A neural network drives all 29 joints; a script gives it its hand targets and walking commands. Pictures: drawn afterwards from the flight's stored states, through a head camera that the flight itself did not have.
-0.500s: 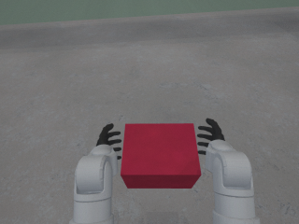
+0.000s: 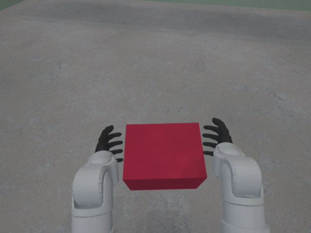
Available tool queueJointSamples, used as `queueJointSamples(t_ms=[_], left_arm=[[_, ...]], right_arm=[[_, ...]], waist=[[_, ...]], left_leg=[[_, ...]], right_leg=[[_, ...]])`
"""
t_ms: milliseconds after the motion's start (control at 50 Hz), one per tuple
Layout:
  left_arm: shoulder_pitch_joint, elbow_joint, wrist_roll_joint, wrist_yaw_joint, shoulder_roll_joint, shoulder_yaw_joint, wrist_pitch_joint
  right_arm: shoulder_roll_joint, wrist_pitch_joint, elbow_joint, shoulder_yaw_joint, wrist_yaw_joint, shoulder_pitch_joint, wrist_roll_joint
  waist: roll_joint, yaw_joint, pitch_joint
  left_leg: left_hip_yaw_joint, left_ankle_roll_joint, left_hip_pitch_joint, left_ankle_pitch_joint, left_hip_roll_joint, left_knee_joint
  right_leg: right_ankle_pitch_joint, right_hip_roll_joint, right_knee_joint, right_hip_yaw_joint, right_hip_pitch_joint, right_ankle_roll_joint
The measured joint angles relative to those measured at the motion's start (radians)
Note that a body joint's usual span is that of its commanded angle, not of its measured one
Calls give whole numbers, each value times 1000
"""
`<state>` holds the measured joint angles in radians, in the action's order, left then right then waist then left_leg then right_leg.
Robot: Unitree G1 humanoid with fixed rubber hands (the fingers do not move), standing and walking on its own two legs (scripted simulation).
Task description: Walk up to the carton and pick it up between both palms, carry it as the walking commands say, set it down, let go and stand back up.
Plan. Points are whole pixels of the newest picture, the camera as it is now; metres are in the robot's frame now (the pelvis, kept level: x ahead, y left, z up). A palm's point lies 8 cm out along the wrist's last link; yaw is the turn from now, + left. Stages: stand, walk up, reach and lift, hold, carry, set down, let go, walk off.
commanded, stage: carry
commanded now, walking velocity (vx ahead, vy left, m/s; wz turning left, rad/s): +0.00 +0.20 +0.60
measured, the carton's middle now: (163, 158) +0.34 +0.00 +0.01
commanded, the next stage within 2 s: none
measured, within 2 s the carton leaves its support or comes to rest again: neither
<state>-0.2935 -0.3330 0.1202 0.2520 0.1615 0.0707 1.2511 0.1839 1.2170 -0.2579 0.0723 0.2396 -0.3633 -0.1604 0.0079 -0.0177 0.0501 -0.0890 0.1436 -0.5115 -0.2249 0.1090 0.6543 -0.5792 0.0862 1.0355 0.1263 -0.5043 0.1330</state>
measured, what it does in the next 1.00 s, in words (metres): steps to the left, turning left: right foot, then left foot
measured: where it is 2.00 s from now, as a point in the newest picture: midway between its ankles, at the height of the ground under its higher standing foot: outside the picture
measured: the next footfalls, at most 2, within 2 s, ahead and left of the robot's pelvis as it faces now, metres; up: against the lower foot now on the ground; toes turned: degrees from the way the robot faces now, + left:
right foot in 0.08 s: +0.03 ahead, -0.09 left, +0.00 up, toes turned -7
left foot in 0.40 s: +0.02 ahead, +0.30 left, +0.00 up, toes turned +24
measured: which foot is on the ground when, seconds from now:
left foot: down 0.00-0.10, up 0.12-0.38, down 0.40-0.76, up 0.78-1.00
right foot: up 0.00-0.06, down 0.08-0.40, up 0.42-0.74, down 0.76-1.00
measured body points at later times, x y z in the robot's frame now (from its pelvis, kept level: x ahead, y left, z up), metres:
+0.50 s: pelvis -0.06 +0.17 +0.00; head -0.04 +0.19 +0.45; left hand +0.18 +0.41 +0.09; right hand +0.28 +0.15 +0.10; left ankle -0.01 +0.28 -0.71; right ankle -0.05 -0.03 -0.66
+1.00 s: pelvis -0.16 +0.31 +0.01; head -0.14 +0.31 +0.46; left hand +0.01 +0.59 +0.11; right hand +0.17 +0.36 +0.11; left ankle -0.21 +0.46 -0.70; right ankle -0.08 +0.14 -0.71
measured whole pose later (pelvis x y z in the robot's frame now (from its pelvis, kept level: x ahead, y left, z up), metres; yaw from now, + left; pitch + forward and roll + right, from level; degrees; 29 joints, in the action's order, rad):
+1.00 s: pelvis -0.16 +0.31 +0.01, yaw +35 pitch +3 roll +1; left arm -0.28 -0.35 0.10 0.22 0.16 0.06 1.24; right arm 0.16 1.24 -0.35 0.05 0.24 -0.31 -0.15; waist 0.02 -0.01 0.03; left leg -0.04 -0.02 -0.49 -0.32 -0.06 0.71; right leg -0.33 0.30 0.66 0.25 -0.32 0.10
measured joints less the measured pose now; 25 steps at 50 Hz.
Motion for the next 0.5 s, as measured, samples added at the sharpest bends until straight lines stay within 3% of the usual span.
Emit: queueJointSamples(t_ms=[60,80,100,120,140,180,220,280,360,400,420,460,500], left_arm=[[0,0,0,-5,0,0,3],[0,0,-1,-8,0,0,5],[0,5,-3,-13,1,-3,6],[1,6,-3,-17,1,-3,12],[1,8,-3,-18,1,-3,17],[3,10,-3,-21,0,-3,21],[1,9,-3,-23,0,-3,16],[-3,9,-3,-23,1,-3,3],[-3,5,-3,-29,2,-3,-7],[-3,-4,-3,-26,2,-4,-6],[-3,-6,-2,-21,1,-4,-9],[14,-6,-3,-14,-4,-4,-9],[25,-7,-3,-17,-6,-4,2]], right_arm=[[-1,8,-7,0,0,2,0],[-2,12,-11,0,0,5,0],[-5,17,-20,0,0,14,0],[-9,20,-23,-4,-2,26,0],[-12,27,-23,-7,-3,34,2],[-12,35,-24,-7,-3,35,2],[-13,31,-28,-7,-3,34,2],[-13,24,-39,-7,-2,34,2],[-12,29,-62,-7,-1,34,4],[-12,25,-63,-8,-1,34,7],[-11,20,-60,-11,-1,34,7],[-11,16,-36,-19,-4,34,8],[-11,25,-23,-20,-10,33,7]], waist=[[23,1,1],[37,1,1],[61,1,1],[53,0,-1],[25,1,-2],[-7,1,-1],[-7,0,3],[-5,-1,3],[-5,-1,3],[-4,-1,3],[-7,-1,-6],[-12,3,-30],[-2,3,-34]], left_leg=[[-2,15,-1,24,28,-22],[3,15,-1,33,36,-27],[19,-9,1,37,39,-28],[13,-54,-4,-33,50,17],[2,-77,-19,-110,52,115],[17,-87,-47,-157,17,323],[46,-94,-49,-160,-44,395],[64,-109,-50,-174,-118,376],[30,-115,-41,-181,-162,178],[9,-117,-4,-95,-166,31],[10,-128,-7,19,-160,24],[17,-121,-17,16,-140,69],[28,-99,-18,-7,-126,55]], right_leg=[[4,-24,-173,6,52,-3],[44,-27,-260,19,85,-21],[146,-29,-317,36,108,-51],[204,-10,-334,43,121,-85],[221,20,-335,44,131,-109],[224,66,-357,53,157,-120],[234,105,-383,62,169,-110],[252,175,-391,83,169,-70],[266,264,-390,136,169,-8],[261,296,-353,154,164,8],[195,298,-286,129,153,8],[24,250,-101,51,106,8],[-8,179,42,21,56,8]])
